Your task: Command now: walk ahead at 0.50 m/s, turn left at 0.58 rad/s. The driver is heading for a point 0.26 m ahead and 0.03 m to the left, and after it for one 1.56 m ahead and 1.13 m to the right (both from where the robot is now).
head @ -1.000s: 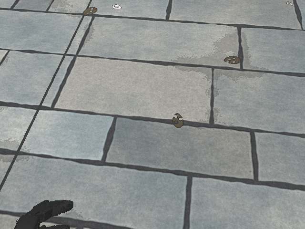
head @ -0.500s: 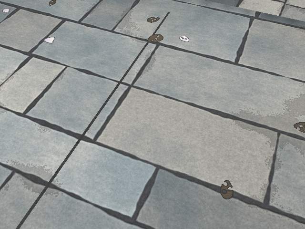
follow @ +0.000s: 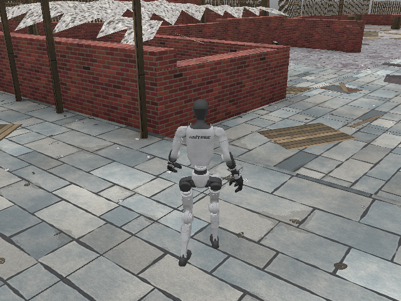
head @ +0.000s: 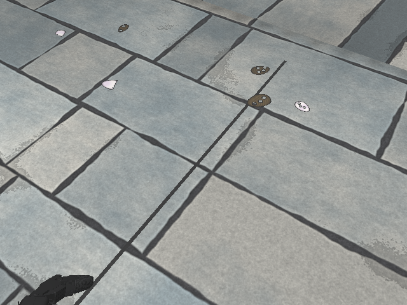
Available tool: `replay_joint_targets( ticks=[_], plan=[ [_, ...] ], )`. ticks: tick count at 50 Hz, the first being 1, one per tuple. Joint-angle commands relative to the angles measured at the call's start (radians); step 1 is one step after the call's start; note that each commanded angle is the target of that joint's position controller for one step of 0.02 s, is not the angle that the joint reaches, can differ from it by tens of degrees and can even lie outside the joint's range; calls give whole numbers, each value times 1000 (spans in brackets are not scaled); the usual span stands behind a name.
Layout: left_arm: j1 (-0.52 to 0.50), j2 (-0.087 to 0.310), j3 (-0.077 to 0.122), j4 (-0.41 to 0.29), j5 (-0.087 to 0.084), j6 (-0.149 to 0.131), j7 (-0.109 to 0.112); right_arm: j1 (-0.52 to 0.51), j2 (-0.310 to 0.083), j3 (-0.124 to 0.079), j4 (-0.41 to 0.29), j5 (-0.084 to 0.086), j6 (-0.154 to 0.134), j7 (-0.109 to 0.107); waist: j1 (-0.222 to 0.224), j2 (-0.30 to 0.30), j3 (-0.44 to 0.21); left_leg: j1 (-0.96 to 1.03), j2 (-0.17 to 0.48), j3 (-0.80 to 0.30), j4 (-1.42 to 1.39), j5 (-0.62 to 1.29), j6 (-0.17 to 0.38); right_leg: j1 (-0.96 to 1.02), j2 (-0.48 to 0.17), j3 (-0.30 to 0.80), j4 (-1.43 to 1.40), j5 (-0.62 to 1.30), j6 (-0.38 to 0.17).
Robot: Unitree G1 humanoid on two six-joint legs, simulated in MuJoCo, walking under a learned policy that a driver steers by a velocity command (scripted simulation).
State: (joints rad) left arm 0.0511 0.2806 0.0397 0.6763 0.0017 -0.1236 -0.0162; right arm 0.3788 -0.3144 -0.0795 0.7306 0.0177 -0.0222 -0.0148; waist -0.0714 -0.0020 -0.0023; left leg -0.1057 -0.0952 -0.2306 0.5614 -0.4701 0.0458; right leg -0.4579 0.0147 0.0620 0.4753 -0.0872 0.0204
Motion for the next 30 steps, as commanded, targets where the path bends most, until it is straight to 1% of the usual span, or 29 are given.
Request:
replay_joint_targets(
  ticks=[1,2,3,4,5,6,7,8,10,11,12,13,15,17,18,19,20,21,22,23,24,25,26,27,28,29,30],
  plan=[
    [338,306,98,26,17,0,8,107,22,22,-122,16,-26,5,101,-359,-326,-571,-18,71,594,-144,-13,806,-441,690,-126,-294,-280],
    [311,205,79,8,-4,3,3,79,-91,2,-93,26,-25,-1,134,-227,-249,-686,68,43,714,-92,-25,754,-433,742,-181,-532,-257],
    [284,150,62,10,-4,6,4,-29,-132,-10,-99,15,-22,-1,163,-135,-129,-694,90,59,728,6,-26,634,-372,586,-196,-486,-216],
    [245,132,51,14,9,11,0,-85,-114,-7,-109,0,-20,-4,147,-68,-64,-658,115,87,704,69,-28,519,-320,464,-204,-343,-199],
    [222,112,43,24,12,15,-3,-124,-97,-6,-125,-12,-26,0,132,-68,-10,-645,133,89,654,106,-29,435,-281,388,-219,-226,-210],
    [210,100,35,31,15,14,-2,-120,-78,-3,-131,-9,-30,7,102,-98,3,-599,156,101,611,130,-26,381,-249,331,-237,-146,-212],
    [206,89,32,36,9,13,-3,-111,-62,0,-129,-8,-34,12,87,-116,2,-572,166,124,564,138,-29,360,-227,299,-252,-88,-222],
    [210,91,32,42,0,13,-3,-112,-47,5,-128,-10,-37,15,80,-117,-4,-560,168,145,514,135,-34,352,-219,276,-260,-30,-236],
    [221,127,42,53,-15,17,0,-169,-24,16,-147,-21,-45,18,86,-100,4,-555,171,175,374,158,-51,335,-219,243,-280,65,-261],
    [225,146,48,59,-19,21,4,-205,-10,25,-156,-24,-51,20,95,-90,6,-532,169,182,292,201,-58,322,-211,219,-284,87,-260],
    [234,160,53,66,-22,26,8,-241,1,31,-161,-23,-57,24,105,-85,8,-498,159,189,213,256,-65,304,-199,194,-285,99,-254],
    [244,172,56,72,-23,31,10,-271,3,34,-164,-19,-61,27,114,-85,10,-458,146,195,144,313,-71,285,-188,173,-284,103,-246],
    [281,182,59,88,-28,40,13,-321,-12,31,-169,-10,-68,33,133,-88,9,-392,117,203,55,406,-83,271,-185,165,-274,108,-234],
    [318,180,59,105,-34,49,15,-364,-28,26,-182,-3,-75,38,142,-91,13,-352,104,192,-4,434,-78,286,-197,191,-250,78,-221],
    [327,181,59,109,-36,53,17,-370,-39,21,-187,-1,-79,39,135,-94,13,-326,102,185,-36,430,-70,295,-206,212,-233,52,-211],
    [328,184,61,112,-36,58,20,-362,-50,15,-186,0,-83,39,120,-99,10,-284,102,182,-64,424,-60,297,-211,230,-211,33,-198],
    [320,182,61,112,-36,61,22,-328,-61,8,-176,-1,-86,38,91,-98,0,-210,101,187,-101,429,-45,285,-203,230,-176,28,-181],
    [320,165,56,110,-31,63,24,-259,-82,-6,-154,-6,-87,31,54,-93,-34,-87,100,198,-125,413,-24,255,-170,216,-107,63,-158],
    [304,123,41,98,-21,59,22,-144,-123,-24,-137,-19,-88,20,-8,-66,-111,97,181,134,-116,395,16,176,-112,175,62,45,-122],
    [311,46,16,67,9,54,24,22,-198,-42,-119,-29,-79,9,-61,109,-259,343,389,-72,-102,392,71,11,-26,75,384,-257,-74],
    [415,38,12,39,-32,41,25,43,-227,-49,-94,-34,-65,18,-4,380,-313,456,544,-475,-231,115,208,-262,26,36,637,-522,-47],
    [379,134,36,62,-48,45,28,-2,-138,-29,-99,-20,-65,23,-15,219,-189,361,504,-445,-277,-32,193,-340,-37,80,747,-458,-39],
    [304,155,45,52,-46,50,25,-42,-87,-14,-99,-15,-66,23,-15,159,-90,264,460,-288,-285,18,160,-357,-64,67,762,-370,-39],
    [283,136,45,55,-39,57,25,-94,-62,-4,-97,-21,-69,27,15,102,-44,168,414,-183,-310,134,144,-319,-92,56,747,-303,-31],
    [262,124,48,48,-29,64,24,-132,-37,1,-89,-26,-71,29,36,106,-6,102,386,-104,-334,231,141,-300,-114,57,709,-258,-25],
    [262,105,46,44,-30,73,19,-155,-34,0,-82,-30,-75,28,57,120,13,44,366,-32,-361,301,132,-258,-133,55,687,-228,-21],
    [254,83,42,38,-31,81,16,-164,-35,-3,-73,-29,-81,27,64,121,19,14,360,17,-382,362,134,-241,-139,46,671,-206,-16]
  ],
)
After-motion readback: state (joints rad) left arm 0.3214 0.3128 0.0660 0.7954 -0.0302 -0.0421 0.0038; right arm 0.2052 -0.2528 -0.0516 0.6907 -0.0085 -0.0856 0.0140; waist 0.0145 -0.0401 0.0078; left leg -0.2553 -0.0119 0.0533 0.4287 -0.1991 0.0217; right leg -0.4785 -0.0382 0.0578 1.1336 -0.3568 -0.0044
